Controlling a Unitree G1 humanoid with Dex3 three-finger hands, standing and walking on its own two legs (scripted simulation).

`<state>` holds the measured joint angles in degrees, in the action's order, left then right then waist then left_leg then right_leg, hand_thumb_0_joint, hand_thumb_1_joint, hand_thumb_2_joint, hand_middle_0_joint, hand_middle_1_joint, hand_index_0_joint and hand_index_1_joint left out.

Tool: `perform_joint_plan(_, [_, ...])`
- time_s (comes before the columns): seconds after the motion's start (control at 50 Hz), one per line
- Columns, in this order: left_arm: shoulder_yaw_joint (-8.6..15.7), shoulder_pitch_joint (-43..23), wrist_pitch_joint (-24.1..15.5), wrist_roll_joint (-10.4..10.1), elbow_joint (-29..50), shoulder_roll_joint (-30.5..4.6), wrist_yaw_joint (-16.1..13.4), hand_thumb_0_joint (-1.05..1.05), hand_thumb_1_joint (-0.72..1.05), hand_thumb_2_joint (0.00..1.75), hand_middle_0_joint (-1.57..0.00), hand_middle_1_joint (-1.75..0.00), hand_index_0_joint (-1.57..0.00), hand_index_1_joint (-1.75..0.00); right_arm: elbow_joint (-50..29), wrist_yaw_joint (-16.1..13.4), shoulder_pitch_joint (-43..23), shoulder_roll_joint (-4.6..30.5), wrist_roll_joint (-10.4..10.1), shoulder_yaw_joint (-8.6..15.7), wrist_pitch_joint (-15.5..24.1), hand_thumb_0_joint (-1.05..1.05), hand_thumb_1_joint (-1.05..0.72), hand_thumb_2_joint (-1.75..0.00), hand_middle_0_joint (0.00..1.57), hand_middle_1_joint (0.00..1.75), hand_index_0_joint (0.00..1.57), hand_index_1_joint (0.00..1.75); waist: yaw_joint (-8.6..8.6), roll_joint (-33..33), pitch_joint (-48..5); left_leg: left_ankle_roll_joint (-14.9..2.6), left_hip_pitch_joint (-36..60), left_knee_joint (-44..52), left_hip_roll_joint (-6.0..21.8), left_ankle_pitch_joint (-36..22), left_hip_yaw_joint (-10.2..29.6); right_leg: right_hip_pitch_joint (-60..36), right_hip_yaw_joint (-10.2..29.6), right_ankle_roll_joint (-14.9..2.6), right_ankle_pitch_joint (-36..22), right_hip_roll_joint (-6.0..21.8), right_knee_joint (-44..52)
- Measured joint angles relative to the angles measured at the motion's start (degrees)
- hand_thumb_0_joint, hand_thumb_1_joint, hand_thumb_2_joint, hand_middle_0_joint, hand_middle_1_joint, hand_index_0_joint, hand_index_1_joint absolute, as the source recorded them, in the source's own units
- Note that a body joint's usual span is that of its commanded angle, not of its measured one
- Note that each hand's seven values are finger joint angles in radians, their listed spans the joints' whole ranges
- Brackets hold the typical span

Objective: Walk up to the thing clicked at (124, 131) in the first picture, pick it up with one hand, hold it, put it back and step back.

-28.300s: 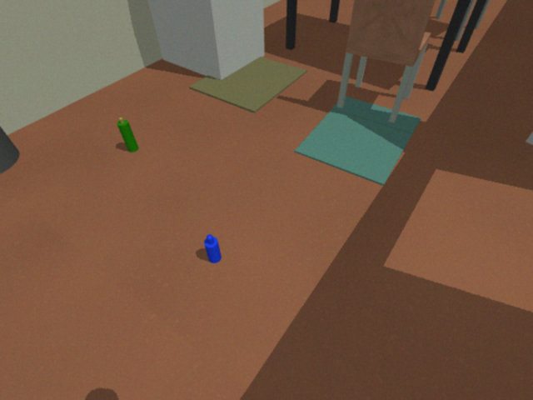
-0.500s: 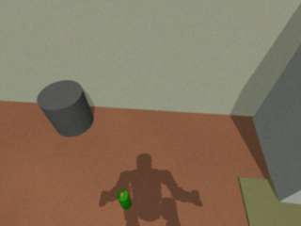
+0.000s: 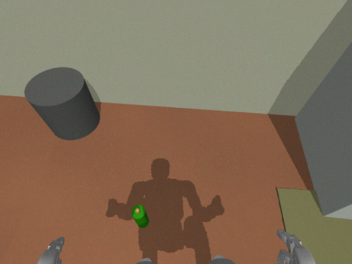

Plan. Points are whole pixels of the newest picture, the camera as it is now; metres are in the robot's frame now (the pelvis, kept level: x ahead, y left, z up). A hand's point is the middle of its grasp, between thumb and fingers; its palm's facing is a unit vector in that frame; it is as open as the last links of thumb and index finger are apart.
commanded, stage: go down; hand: left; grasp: from the side
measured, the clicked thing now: (140, 216) +0.39 +0.18 -0.61
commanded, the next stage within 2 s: none
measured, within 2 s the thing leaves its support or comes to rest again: neither
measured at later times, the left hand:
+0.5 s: hand out of the picture +0.15 +0.27 -0.15, palm faces +0.07 -0.95 -0.29, open 17.3 cm
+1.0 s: hand (72, 236) +0.24 +0.33 -0.24, palm faces +0.09 -0.97 -0.21, open 17.3 cm
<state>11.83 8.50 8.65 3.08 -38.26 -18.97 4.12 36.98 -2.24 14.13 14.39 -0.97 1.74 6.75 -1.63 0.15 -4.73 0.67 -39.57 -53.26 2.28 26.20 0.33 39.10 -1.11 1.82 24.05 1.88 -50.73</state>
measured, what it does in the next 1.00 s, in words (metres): lowers itself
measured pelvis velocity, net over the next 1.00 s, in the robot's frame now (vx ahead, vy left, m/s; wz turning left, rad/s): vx -0.05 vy -0.01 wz -0.01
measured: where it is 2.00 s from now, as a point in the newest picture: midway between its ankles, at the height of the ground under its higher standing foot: outside the picture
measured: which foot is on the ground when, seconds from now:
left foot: down 0.00-1.00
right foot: down 0.00-1.00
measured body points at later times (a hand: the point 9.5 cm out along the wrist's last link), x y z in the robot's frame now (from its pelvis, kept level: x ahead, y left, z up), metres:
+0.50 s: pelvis +0.00 +0.00 -0.04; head +0.09 +0.02 +0.40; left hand +0.15 +0.32 -0.13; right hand +0.17 -0.25 -0.12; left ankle +0.00 +0.12 -0.69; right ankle +0.01 -0.14 -0.69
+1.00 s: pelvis -0.05 -0.01 -0.17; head +0.12 +0.02 +0.25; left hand +0.24 +0.38 -0.22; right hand +0.12 -0.27 -0.27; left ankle +0.00 +0.12 -0.69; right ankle +0.01 -0.14 -0.69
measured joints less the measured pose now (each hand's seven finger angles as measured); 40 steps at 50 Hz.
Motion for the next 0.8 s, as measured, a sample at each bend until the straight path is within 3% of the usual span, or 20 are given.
perform_joint_plan(0.28, [1.44, 7.28, 6.4, -1.46, 13.81, -1.57, 1.17, 0.0, -0.55, 0.05, -0.09, -0.08, -0.09, -0.08, -4.66, -2.29, -1.83, -0.98, 0.78, -1.41, 2.72, 0.01, -0.87, -0.88, 0.21, 0.3, 0.21, 0.3, -0.63, -0.11, -2.54, 0.23, -7.4, -8.48, 0.25, 4.19, 1.83, 6.39, -1.45, -0.14, 4.11, -0.18, -7.49])
perform_joint_plan(0.5, [4.01, 9.07, 3.36, -3.32, 17.91, -2.29, 4.28, 0.0, -0.53, 0.05, -0.09, -0.07, -0.08, -0.07, -5.57, -2.01, -1.63, -1.15, 1.25, -1.25, 3.89, 0.01, -0.89, -0.89, 0.21, 0.3, 0.21, 0.3, -0.77, -0.08, -3.1, 0.38, -14.78, -15.08, 0.28, 6.3, 2.26, 13.78, -1.51, -0.29, 6.29, -0.19, -14.18])
perform_joint_plan(0.62, [6.14, 7.9, -0.1, -4.41, 15.2, -3.35, 5.9, 0.0, -0.51, 0.05, -0.08, -0.06, -0.08, -0.07, -5.91, -1.57, -1.56, -0.69, 1.4, -1.38, 4.68, 0.01, -0.91, -0.9, 0.21, 0.3, 0.21, 0.3, -0.69, -0.18, -3.37, 0.43, -19.54, -18.7, 0.18, 6.94, 2.49, 18.61, -1.51, -0.4, 7.08, -0.1, -18.02])
perform_joint_plan(0.8, [12.88, -6.87, -14.8, -7.62, 3.65, -9.25, 13.98, -0.01, -0.52, 0.06, -0.07, -0.07, -0.07, -0.07, -4.11, -1.48, -4.42, 2.09, 1.99, -1.11, 7.23, 0.01, -0.93, -0.9, 0.21, 0.3, 0.21, 0.3, -0.58, 0.97, -4.91, 0.8, -37.66, -34.04, -0.34, 10.52, 3.25, 36.89, -1.29, -0.56, 11.05, 0.35, -33.92])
